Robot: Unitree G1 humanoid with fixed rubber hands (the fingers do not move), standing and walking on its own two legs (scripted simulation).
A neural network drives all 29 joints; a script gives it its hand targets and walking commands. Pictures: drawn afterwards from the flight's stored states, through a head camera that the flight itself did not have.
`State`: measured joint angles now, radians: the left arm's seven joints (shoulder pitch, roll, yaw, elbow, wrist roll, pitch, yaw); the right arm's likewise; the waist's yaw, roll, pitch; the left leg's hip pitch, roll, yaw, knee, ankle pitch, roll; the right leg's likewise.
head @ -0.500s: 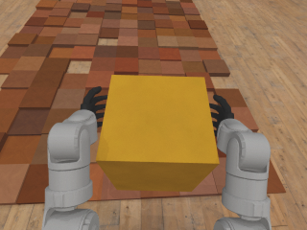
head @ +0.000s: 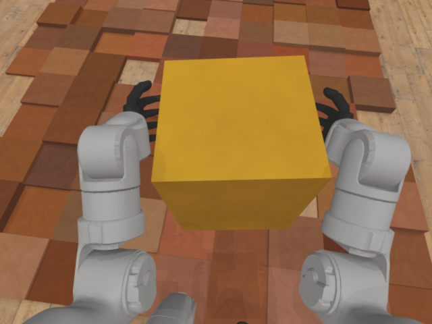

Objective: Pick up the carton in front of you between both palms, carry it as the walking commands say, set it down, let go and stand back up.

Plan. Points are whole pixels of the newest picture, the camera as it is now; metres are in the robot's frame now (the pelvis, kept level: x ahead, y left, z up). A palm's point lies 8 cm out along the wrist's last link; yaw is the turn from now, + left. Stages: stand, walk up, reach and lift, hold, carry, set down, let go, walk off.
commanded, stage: carry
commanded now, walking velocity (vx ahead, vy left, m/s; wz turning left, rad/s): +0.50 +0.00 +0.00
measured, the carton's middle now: (234, 156) +0.40 +0.02 +0.04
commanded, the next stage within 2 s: none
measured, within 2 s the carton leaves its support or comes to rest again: neither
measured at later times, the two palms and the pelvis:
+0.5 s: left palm out of the picture +0.78 +0.11 +0.18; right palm out of the picture +0.75 -0.18 +0.17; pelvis +0.38 +0.01 +0.00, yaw -1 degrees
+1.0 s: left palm out of the picture +1.06 +0.14 +0.13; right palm out of the picture +1.04 -0.16 +0.12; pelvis +0.68 +0.01 +0.02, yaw -1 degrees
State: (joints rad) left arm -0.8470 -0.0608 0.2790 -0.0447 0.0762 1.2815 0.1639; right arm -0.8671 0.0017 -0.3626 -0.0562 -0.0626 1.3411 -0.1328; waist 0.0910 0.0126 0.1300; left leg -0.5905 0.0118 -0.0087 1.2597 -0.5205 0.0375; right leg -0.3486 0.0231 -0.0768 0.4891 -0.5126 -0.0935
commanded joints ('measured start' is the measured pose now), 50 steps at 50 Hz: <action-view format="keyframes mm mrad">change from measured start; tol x32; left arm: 1 -816 -1002 -702 -335 -487 -9 -207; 50 -508 -1051 -695 60 -415 -91 -300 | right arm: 1 -672 933 643 -160 296 -55 161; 50 -530 1135 841 30 448 -177 234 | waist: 1 31 -80 -693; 9 -193 289 -858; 27 -23 -285 -822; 45 -106 -213 -649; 50 -210 182 -751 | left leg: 1 -260 -5 10 -293 15 -10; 6 727 -122 277 -742 430 -7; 9 1079 330 -636 -837 661 237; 22 686 117 -5 -688 1282 89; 24 479 108 53 -502 1073 34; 26 109 -42 27 -165 -24 1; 38 -206 13 81 -262 212 -26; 46 499 -99 223 -775 561 70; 50 1017 290 -421 -804 663 278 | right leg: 1 782 -247 293 -14 666 -93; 6 200 -142 -21 220 827 -5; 8 -157 -3 42 618 6 48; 13 -505 -41 99 869 72 51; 20 -285 59 -68 195 310 53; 24 355 34 -88 -85 669 9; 26 697 -354 407 71 1083 -77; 27 781 -436 614 -4 753 -233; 45 435 -156 -38 154 1398 0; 50 -471 2 162 989 45 63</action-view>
